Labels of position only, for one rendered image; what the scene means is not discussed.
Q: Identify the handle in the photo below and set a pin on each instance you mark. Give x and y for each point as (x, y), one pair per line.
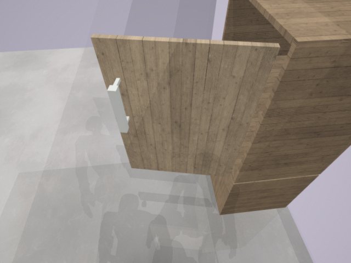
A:
(117, 106)

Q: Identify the cupboard door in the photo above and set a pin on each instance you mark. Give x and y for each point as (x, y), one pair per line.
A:
(190, 102)

